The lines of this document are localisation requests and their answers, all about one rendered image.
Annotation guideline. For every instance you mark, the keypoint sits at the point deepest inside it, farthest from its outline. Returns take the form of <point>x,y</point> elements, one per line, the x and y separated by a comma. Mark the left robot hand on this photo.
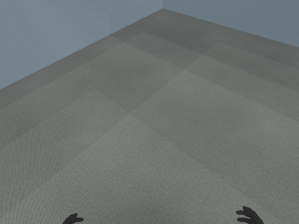
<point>73,219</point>

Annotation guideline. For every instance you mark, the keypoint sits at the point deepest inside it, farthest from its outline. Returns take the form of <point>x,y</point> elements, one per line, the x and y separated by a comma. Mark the right robot hand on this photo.
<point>248,212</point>

